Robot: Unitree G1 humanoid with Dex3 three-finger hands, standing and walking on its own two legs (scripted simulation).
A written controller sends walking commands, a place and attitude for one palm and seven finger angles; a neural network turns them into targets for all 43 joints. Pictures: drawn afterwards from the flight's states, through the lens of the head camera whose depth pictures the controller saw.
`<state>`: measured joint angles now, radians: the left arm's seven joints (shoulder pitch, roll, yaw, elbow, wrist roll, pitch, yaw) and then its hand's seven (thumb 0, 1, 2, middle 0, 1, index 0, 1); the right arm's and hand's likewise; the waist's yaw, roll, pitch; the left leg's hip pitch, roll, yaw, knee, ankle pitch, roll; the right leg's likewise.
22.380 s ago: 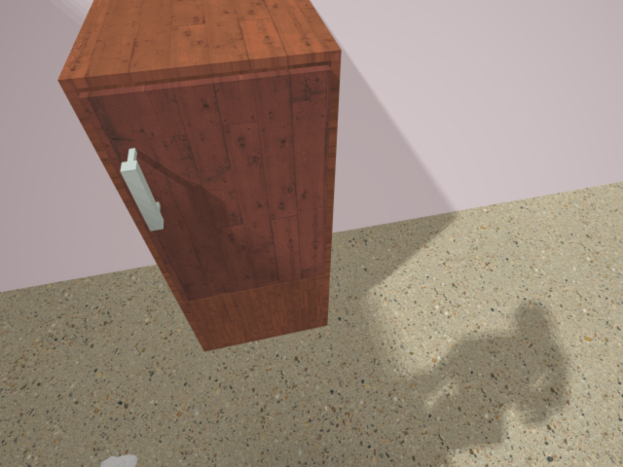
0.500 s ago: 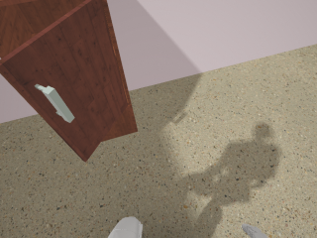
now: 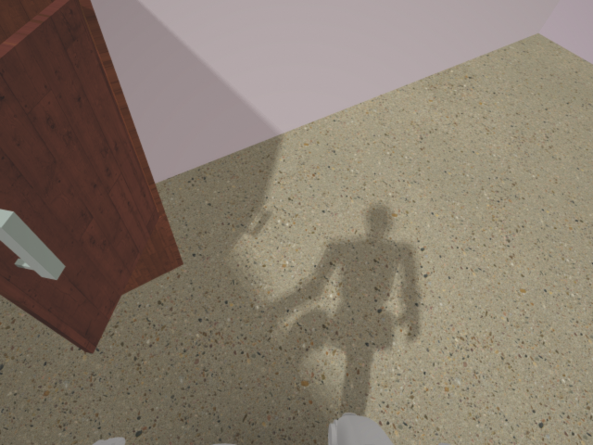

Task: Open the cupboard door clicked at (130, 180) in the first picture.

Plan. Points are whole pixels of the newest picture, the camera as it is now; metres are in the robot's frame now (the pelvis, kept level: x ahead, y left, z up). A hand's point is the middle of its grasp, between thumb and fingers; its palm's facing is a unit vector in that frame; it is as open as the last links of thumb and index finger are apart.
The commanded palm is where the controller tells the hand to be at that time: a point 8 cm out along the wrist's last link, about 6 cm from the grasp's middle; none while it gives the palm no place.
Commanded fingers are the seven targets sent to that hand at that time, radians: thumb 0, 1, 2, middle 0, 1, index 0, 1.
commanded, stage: walk to a spot facing it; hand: left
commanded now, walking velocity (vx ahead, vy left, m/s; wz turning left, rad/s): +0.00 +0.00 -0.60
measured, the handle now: (14, 244) +0.32 +0.43 +0.00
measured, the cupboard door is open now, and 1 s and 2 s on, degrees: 46 46 46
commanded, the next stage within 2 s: turn to face it in 1.86 s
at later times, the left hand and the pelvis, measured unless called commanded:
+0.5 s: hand (220, 414) +0.17 +0.12 -0.16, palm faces -0.30 -0.93 -0.22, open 7.4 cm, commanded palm none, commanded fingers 0.00 0.90 0.90 -0.20 -0.30 -0.20 -0.30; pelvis +0.02 -0.04 +0.00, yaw -19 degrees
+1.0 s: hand (325, 302) +0.37 -0.03 -0.18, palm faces -0.64 -0.76 -0.15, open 7.4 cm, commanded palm none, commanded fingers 0.00 0.90 0.90 -0.20 -0.30 -0.20 -0.30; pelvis +0.16 -0.10 -0.02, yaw -37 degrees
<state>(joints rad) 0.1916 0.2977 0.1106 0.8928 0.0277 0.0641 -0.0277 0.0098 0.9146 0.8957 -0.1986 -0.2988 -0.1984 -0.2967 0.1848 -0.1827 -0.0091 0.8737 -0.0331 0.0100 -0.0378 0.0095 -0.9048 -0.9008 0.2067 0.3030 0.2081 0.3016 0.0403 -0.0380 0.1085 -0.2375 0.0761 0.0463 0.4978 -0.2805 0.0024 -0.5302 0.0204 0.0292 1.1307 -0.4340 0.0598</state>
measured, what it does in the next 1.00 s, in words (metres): walks ahead, turning right: right foot, then left foot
